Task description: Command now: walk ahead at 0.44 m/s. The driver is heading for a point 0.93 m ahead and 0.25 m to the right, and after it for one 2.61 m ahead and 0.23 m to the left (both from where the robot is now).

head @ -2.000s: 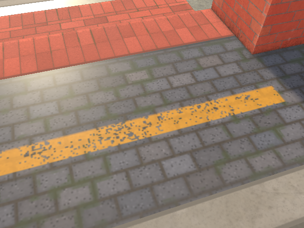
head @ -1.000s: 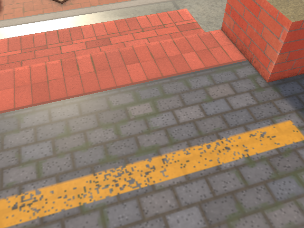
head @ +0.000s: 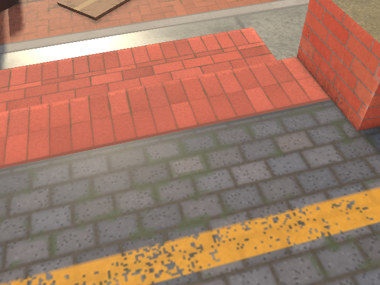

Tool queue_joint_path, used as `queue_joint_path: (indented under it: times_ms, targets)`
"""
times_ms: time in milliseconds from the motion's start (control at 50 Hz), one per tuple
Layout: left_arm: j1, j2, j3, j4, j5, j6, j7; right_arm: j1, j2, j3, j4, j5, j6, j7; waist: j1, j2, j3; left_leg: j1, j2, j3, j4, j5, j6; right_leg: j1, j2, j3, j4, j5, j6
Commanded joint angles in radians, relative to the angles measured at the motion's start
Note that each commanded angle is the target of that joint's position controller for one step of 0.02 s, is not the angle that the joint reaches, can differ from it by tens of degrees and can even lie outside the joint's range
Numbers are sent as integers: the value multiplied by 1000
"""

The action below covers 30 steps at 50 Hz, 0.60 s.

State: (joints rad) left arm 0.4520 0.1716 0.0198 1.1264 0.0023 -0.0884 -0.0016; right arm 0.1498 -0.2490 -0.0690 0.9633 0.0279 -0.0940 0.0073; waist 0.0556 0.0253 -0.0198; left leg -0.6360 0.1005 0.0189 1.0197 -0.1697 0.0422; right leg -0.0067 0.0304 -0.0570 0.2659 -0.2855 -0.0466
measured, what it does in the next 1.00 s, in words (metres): walks ahead, turning right: left foot, then right foot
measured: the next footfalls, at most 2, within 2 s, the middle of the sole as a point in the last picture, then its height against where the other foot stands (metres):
left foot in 0.22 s outside the picture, level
right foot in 0.80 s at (256, 272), level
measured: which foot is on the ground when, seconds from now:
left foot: up 0.00-0.20, down 0.22-0.78, up 0.80-1.00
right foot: down 0.00-0.24, up 0.26-0.78, down 0.80-1.00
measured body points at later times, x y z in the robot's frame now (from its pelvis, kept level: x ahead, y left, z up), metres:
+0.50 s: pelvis +0.28 +0.06 +0.00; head +0.29 +0.06 +0.45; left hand +0.43 +0.32 -0.13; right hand +0.27 -0.21 -0.14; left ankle +0.29 +0.15 -0.74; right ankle +0.33 -0.12 -0.66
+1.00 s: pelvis +0.55 -0.07 +0.00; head +0.57 -0.09 +0.45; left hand +0.73 +0.15 -0.12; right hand +0.58 -0.38 -0.11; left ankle +0.64 +0.09 -0.66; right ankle +0.54 -0.13 -0.74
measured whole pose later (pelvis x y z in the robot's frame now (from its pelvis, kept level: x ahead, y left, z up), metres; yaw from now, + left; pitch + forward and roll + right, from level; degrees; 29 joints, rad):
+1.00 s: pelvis +0.55 -0.07 +0.00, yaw -27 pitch +2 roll +0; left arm 0.29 0.25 0.09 0.82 -0.01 -0.06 -0.02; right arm 0.10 -0.28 -0.07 0.82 0.00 -0.12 -0.01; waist 0.03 0.02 0.04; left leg -0.58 0.11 -0.06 1.10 -0.31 -0.01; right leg -0.25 0.11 0.01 0.39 -0.16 -0.11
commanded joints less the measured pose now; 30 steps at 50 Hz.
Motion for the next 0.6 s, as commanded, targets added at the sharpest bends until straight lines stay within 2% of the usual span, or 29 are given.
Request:
queue_joint_path:
  times_ms: [20,80,140,180,200,220,240,260,280,300,320,340,360,380,420,460,540,600]
  targets:
    - [5,166,22,-54,3,-1,21,-166,6,15,-101,-5,-5,9,1,-85,152,-104,-4,18,-237,124,-24,-65,-226,147,-160,326,-134]
    - [53,188,32,-49,-8,-2,25,-257,-9,22,-136,2,-4,23,18,-109,167,-20,-38,44,-378,196,-17,-68,-240,115,-188,302,-135]
    - [67,181,39,-42,-22,3,25,-302,-39,18,-170,5,-10,37,-2,-104,180,-3,-46,14,-463,181,18,29,-282,123,-143,393,-121]
    - [34,208,51,-57,-18,11,25,-224,-87,-2,-165,3,-18,38,-65,-133,109,128,-86,23,-484,126,41,84,-293,125,-28,669,-101]
    - [12,217,54,-66,-14,17,24,-113,-124,-21,-139,4,-20,33,-127,-152,31,283,-118,42,-480,104,59,75,-275,111,103,837,-85]
    - [-12,207,49,-81,-7,23,21,73,-170,-47,-87,7,-18,23,-216,-150,-81,544,-112,31,-472,106,84,-27,-224,85,317,835,-53]
    - [-1,157,31,-113,13,22,17,252,-258,-67,-58,-12,-13,8,-254,-24,-248,877,114,-219,-449,34,139,-275,-146,52,651,471,-21]
    - [149,-9,-5,-110,-17,2,10,277,-282,-62,-42,-35,-12,20,-153,261,-426,1103,344,-729,-650,-216,283,-572,25,119,983,-269,22]
    - [70,110,24,-108,-49,-17,8,229,-183,-37,-51,-27,-16,22,-176,177,-332,999,307,-756,-744,-291,237,-652,-24,219,1103,-264,8]
    - [-30,155,40,-144,-64,-23,12,136,-131,-22,-61,-20,-21,20,-156,129,-162,844,284,-570,-752,-248,183,-716,-72,181,1122,-178,-5]
    - [-75,156,44,-153,-56,-22,23,54,-102,-12,-72,-21,-28,21,-121,35,-85,676,254,-430,-775,-122,155,-669,-125,167,1084,-78,-11]
    - [-89,146,56,-154,-41,-13,30,12,-77,-8,-66,-32,-35,26,-89,19,-41,548,216,-318,-801,-34,133,-610,-157,164,1035,-23,-16]
    - [-55,123,60,-149,-40,3,29,-7,-54,-3,-56,-45,-38,27,-52,50,-29,478,183,-227,-827,-1,117,-548,-181,175,1003,9,-24]
    - [-42,102,62,-150,-44,19,27,-6,-41,-3,-45,-46,-38,27,-39,67,-17,444,168,-174,-852,9,118,-525,-189,170,978,16,-30]
    - [-75,91,68,-175,-45,45,29,2,-58,-8,-30,-40,-43,17,-25,64,30,401,165,-96,-895,37,130,-561,-200,163,938,36,-29]
    - [-144,107,75,-212,-35,57,29,21,-89,-16,-22,-43,-43,2,-26,41,62,411,175,-50,-920,57,141,-646,-205,176,884,114,-16]
    - [-251,113,77,-256,-26,45,5,69,-118,-22,-17,-49,-32,-24,-47,14,84,488,163,58,-924,133,129,-729,-185,165,685,298,5]
    - [-375,95,63,-301,-20,38,-19,120,-140,-27,-17,-40,-21,-36,-91,-7,112,543,164,132,-923,169,115,-727,-172,84,538,359,4]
